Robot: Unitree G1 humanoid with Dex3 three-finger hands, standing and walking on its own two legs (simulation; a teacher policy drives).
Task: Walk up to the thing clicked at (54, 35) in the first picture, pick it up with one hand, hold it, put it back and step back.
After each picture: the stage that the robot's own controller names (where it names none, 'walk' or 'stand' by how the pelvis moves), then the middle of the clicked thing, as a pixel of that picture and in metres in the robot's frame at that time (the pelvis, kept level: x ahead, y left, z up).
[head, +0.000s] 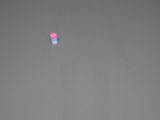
stand; (54, 38) +1.44 +0.36 -0.72
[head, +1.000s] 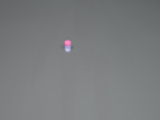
walk; (67, 46) +1.34 +0.16 -0.70
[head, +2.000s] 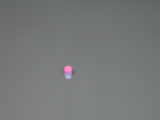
walk; (68, 72) +0.86 +0.16 -0.70
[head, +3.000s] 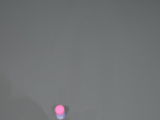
walk; (60, 112) +0.52 +0.19 -0.70
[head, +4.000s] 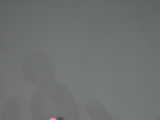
stand; out of the picture +0.42 +0.27 -0.70
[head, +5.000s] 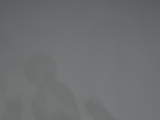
stand; out of the picture +0.39 +0.26 -0.72
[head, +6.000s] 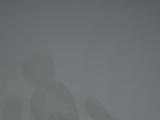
stand; out of the picture +0.39 +0.28 -0.73
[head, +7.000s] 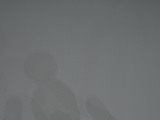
stand; out of the picture +0.39 +0.29 -0.73
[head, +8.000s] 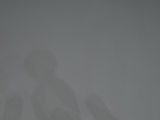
stand; out of the picture +0.38 +0.29 -0.73
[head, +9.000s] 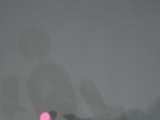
go down; (46, 119) +0.40 +0.28 -0.70
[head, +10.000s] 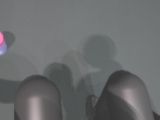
go down; out of the picture +0.48 +0.30 -0.28
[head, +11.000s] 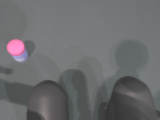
close in; (18, 51) +0.48 +0.28 -0.30
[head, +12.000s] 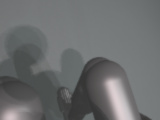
close in; out of the picture +0.46 +0.32 -0.23
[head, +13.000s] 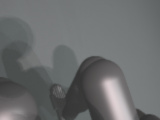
close; out of the picture +0.45 +0.33 -0.23
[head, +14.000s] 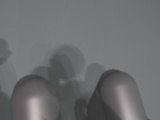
lift; out of the picture +0.41 +0.31 -0.15
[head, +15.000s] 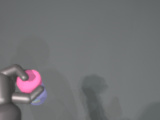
lift; (33, 88) +0.33 +0.19 +0.00
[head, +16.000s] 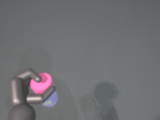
hold; (45, 90) +0.33 +0.16 +0.00
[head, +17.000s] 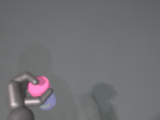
hold; (43, 93) +0.33 +0.17 -0.01
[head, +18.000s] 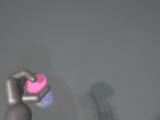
crouch; (40, 91) +0.34 +0.18 -0.02
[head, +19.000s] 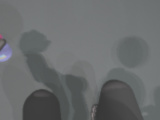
crouch; out of the picture +0.47 +0.26 -0.11
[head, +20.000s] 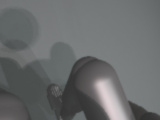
lower; out of the picture +0.45 +0.31 -0.24
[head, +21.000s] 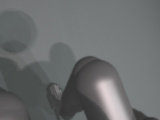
lower; out of the picture +0.45 +0.32 -0.23
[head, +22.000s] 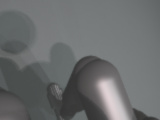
lower; out of the picture +0.45 +0.32 -0.23
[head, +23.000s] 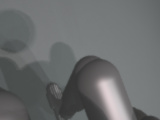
lower; out of the picture +0.45 +0.32 -0.24
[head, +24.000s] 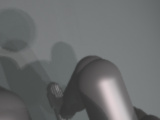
loosen; out of the picture +0.45 +0.33 -0.23
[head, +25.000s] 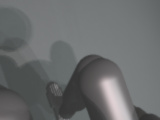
withdraw; out of the picture +0.44 +0.31 -0.24
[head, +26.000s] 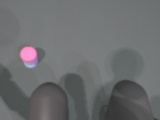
walk; (29, 58) +0.47 +0.24 -0.32
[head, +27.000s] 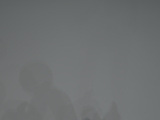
stand; out of the picture +0.39 +0.22 -0.66
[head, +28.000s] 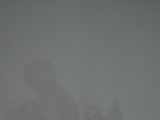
stand; out of the picture +0.41 +0.23 -0.67
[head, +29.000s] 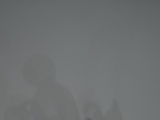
stand; out of the picture +0.39 +0.22 -0.67
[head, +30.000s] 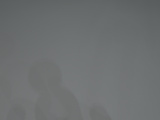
stand; out of the picture +0.42 +0.22 -0.72
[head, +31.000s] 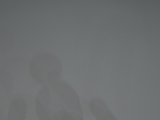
stand; out of the picture +0.39 +0.24 -0.73
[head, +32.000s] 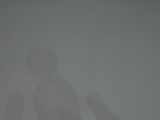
walk; out of the picture +0.38 +0.25 -0.72
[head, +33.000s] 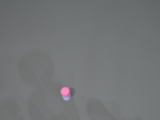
walk; (66, 93) +0.57 +0.20 -0.71
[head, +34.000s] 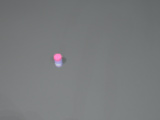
walk; (58, 60) +0.90 +0.20 -0.70
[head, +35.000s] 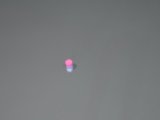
stand; (69, 65) +1.02 +0.22 -0.71
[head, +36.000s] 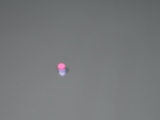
stand; (62, 69) +1.00 +0.23 -0.73
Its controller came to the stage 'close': yes
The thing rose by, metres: 0.70
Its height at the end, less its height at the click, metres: +0.00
